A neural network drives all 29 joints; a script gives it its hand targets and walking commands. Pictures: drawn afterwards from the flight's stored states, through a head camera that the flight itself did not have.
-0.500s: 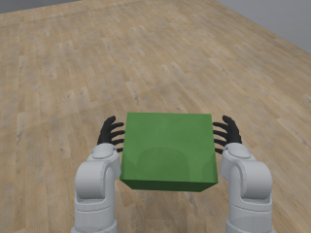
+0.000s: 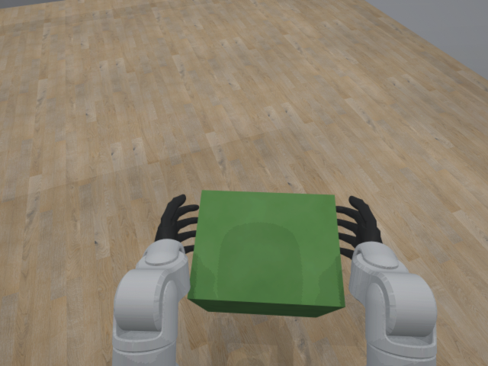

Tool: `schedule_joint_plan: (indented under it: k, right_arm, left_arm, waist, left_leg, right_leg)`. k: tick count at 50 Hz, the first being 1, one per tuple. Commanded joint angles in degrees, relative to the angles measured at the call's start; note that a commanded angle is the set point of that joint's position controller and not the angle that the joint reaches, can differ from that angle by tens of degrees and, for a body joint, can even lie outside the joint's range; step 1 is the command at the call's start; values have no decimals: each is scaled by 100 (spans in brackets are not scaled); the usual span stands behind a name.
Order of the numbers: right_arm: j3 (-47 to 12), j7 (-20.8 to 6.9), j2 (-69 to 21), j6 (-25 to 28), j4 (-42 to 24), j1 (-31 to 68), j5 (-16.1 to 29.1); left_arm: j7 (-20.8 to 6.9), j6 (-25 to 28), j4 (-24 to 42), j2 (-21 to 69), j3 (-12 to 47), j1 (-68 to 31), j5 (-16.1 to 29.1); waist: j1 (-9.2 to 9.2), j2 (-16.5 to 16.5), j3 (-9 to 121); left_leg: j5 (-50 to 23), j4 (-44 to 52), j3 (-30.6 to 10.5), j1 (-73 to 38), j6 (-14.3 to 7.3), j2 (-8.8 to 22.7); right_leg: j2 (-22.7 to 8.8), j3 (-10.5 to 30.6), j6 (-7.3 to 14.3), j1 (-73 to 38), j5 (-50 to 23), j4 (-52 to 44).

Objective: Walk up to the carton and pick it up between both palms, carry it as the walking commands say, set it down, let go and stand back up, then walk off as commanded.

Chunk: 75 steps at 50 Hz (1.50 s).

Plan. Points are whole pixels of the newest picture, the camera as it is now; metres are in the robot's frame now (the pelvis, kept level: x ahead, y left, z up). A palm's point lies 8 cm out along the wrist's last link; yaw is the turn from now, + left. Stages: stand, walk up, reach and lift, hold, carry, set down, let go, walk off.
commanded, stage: carry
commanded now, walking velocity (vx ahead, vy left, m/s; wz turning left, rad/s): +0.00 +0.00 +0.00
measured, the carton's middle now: (264, 259) +0.31 +0.00 +0.00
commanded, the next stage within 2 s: none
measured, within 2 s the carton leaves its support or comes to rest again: neither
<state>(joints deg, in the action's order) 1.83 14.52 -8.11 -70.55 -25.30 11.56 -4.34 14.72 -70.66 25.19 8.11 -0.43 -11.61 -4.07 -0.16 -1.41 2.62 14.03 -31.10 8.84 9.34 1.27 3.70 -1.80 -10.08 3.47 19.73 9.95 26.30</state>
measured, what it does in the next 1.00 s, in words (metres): steps on the spot: left foot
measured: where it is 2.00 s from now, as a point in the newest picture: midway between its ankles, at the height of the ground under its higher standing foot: outside the picture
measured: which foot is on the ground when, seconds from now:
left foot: down 0.00-0.00, up 0.02-0.08, down 0.10-1.00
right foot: down 0.00-1.00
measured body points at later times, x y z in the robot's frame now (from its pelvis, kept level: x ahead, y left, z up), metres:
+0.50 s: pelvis -0.01 +0.03 -0.02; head -0.02 +0.03 +0.43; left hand +0.29 +0.17 +0.07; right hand +0.29 -0.11 +0.07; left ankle -0.05 +0.12 -0.75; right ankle -0.02 -0.09 -0.75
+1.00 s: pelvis -0.05 +0.02 -0.02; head -0.07 +0.02 +0.43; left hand +0.25 +0.17 +0.06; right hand +0.25 -0.12 +0.06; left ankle -0.05 +0.12 -0.75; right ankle -0.02 -0.09 -0.75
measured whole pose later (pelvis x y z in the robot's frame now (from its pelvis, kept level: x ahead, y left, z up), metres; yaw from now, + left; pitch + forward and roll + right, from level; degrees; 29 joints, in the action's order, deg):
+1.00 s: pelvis -0.05 +0.02 -0.02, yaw +1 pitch +2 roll +0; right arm 6.0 10.9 -8.8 -60.9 -4.1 15.0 -7.9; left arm 10.9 -61.2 5.2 8.6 -4.7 -14.1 -8.1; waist 0.0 -0.2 6.0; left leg 16.8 -31.0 7.7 16.0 -1.7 1.5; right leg -3.7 -7.9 0.4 19.1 13.4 30.8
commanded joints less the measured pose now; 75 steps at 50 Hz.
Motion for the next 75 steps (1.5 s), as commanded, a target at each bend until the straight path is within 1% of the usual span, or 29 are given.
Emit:
schedule_joint_plan:
  k: [1, 2, 3, 4, 5, 6, 7, 8, 9, 10, 11, 12, 13, 14, 15, 17, 18, 20, 24, 29, 37, 45, 59, 75]
  right_arm:
    - [-3201, -1452, -5672, 144, -427, 1962, 1946]
    - [-3154, -1417, -5444, 252, -130, 3218, 1997]
    - [-3037, -1428, -5225, 306, 306, 3317, 1900]
    - [-2724, -1489, -4994, 355, 960, 2436, 1592]
    - [-2952, -1535, -5439, 351, 384, 1947, 1754]
    - [-3190, -1454, -5797, 257, -664, 2054, 2146]
    - [-2709, -1297, -5485, 204, -350, 2058, 2003]
    - [-1864, -1298, -4586, 284, 1535, 2210, 1282]
    - [-2538, -1279, -5064, 303, 362, 2504, 1741]
    - [-2726, -1296, -5301, 235, 30, 2050, 1817]
    - [-2545, -1345, -5205, 249, 668, 2062, 1546]
    - [-2782, -1325, -5415, 282, 168, 2539, 1768]
    - [-2636, -1318, -5306, 295, 341, 2435, 1698]
    - [-2481, -1346, -5187, 338, 742, 2379, 1541]
    - [-2731, -1355, -5428, 352, 285, 2473, 1725]
    - [-2637, -1362, -5370, 381, 483, 2512, 1661]
    - [-2709, -1365, -5435, 385, 344, 2499, 1721]
    - [-2643, -1380, -5379, 417, 523, 2550, 1671]
    - [-2592, -1418, -5380, 483, 595, 2548, 1659]
    - [-2433, -1447, -5285, 594, 819, 2539, 1559]
    - [-2211, -1510, -5169, 849, 1245, 2621, 1371]
    - [-2114, -1544, -5111, 1108, 1407, 2650, 1279]
    - [-2170, -1567, -5052, 1339, 1467, 2555, 1226]
    - [-2144, -1651, -4938, 1641, 1650, 2380, 1116]
  left_arm:
    - [-1436, 197, 407, 5794, 3234, -2094, 1954]
    - [-1389, 313, 61, 5544, 3107, -3230, 1934]
    - [-1381, 378, -406, 5374, 2908, -3213, 1748]
    - [-1427, 434, -1047, 5173, 2546, -2222, 1391]
    - [-1460, 423, -413, 5615, 2879, -1769, 1594]
    - [-1360, 332, 672, 5969, 3186, -1884, 2023]
    - [-1272, 220, 690, 5608, 2897, -2257, 2068]
    - [-1283, 294, -1245, 4696, 2052, -2346, 1348]
    - [-1278, 306, -73, 5168, 2695, -2631, 1795]
    - [-1303, 233, 184, 5466, 2847, -2160, 1895]
    - [-1370, 238, -561, 5355, 2601, -2069, 1618]
    - [-1361, 274, -94, 5543, 2816, -2509, 1816]
    - [-1359, 292, -281, 5444, 2666, -2415, 1757]
    - [-1391, 341, -661, 5311, 2506, -2367, 1614]
    - [-1398, 360, -201, 5551, 2749, -2453, 1786]
    - [-1406, 397, -421, 5491, 2615, -2453, 1708]
    - [-1405, 405, -292, 5556, 2670, -2416, 1747]
    - [-1414, 445, -475, 5482, 2571, -2437, 1667]
    - [-1435, 513, -525, 5472, 2503, -2421, 1602]
    - [-1456, 618, -699, 5368, 2380, -2433, 1495]
    - [-1521, 863, -1089, 5247, 2206, -2542, 1310]
    - [-1554, 1120, -1262, 5187, 2109, -2572, 1215]
    - [-1588, 1346, -1332, 5091, 2119, -2488, 1176]
    - [-1689, 1647, -1480, 4915, 2047, -2327, 1094]
  waist:
    - [109, -886, 2539]
    - [117, -787, 2542]
    - [73, -424, 2584]
    - [4, -106, 2591]
    - [-22, -58, 2498]
    - [38, 240, 2386]
    - [62, 807, 2265]
    - [57, 858, 2227]
    - [45, 758, 2100]
    - [33, 622, 2044]
    - [24, 542, 2052]
    - [19, 499, 2060]
    - [14, 428, 2107]
    - [9, 351, 2142]
    - [5, 297, 2126]
    - [7, 228, 2138]
    - [7, 214, 2138]
    - [11, 197, 2145]
    - [14, 176, 2073]
    - [20, 174, 1874]
    - [18, 171, 1677]
    - [14, 160, 1718]
    - [12, 142, 1813]
    - [7, 134, 1760]
  left_leg:
    - [905, -968, 58, 2291, -140, -521]
    - [1783, -464, -395, 2382, -244, -361]
    - [1394, 507, -594, 1591, -302, -174]
    - [-207, 1456, -420, 514, -257, -64]
    - [-1291, 1471, -527, -431, -259, 179]
    - [-3099, 878, -983, -1112, -376, 755]
    - [-5248, 87, -1117, -1084, -521, 1048]
    - [-5769, -51, -978, -1054, -555, 1036]
    - [-5346, -26, -840, -870, -493, 935]
    - [-4927, -35, -746, -686, -447, 806]
    - [-4861, -175, -653, -606, -409, 690]
    - [-4655, -222, -615, -524, -378, 612]
    - [-4399, -214, -628, -488, -374, 574]
    - [-4258, -216, -633, -495, -382, 563]
    - [-4120, -200, -641, -478, -383, 563]
    - [-3914, -170, -662, -486, -389, 557]
    - [-3808, -141, -678, -486, -389, 556]
    - [-3595, -95, -703, -470, -392, 548]
    - [-2870, 54, -747, -311, -388, 509]
    - [-1999, 304, -794, -103, -377, 500]
    - [-1114, 517, -821, 160, -350, 503]
    - [-828, 546, -823, 251, -339, 501]
    - [-714, 511, -802, 276, -330, 487]
    - [-575, 479, -786, 318, -299, 487]
  right_leg:
    - [-1034, 1271, 622, -4241, -7418, 412]
    - [-1291, 1488, 728, -4233, -7358, 512]
    - [-1294, 1327, 645, -3516, -6266, 544]
    - [-1157, 967, 415, -2678, -4554, 553]
    - [-933, 796, 95, -1612, -2586, 374]
    - [-693, 687, -184, -595, -589, 394]
    - [-452, 538, -308, -376, -66, 451]
    - [-394, 498, -324, -302, 21, 542]
    - [-416, 486, -316, -369, -183, 508]
    - [-481, 520, -280, -492, -831, 521]
    - [-495, 532, -267, -632, -1533, 603]
    - [-552, 551, -261, -723, -1884, 632]
    - [-593, 570, -249, -771, -2051, 640]
    - [-612, 570, -245, -816, -2107, 648]
    - [-626, 576, -248, -825, -2049, 636]
    - [-642, 596, -246, -822, -1955, 624]
    - [-655, 609, -240, -817, -1890, 609]
    - [-680, 630, -230, -819, -1785, 582]
    - [-717, 682, -218, -839, -1536, 469]
    - [-715, 725, -229, -762, -930, 291]
    - [-728, 775, -257, -643, -390, 101]
    - [-732, 787, -255, -613, -336, 59]
    - [-725, 799, -211, -624, -444, 26]
    - [-722, 820, -184, -597, -435, -23]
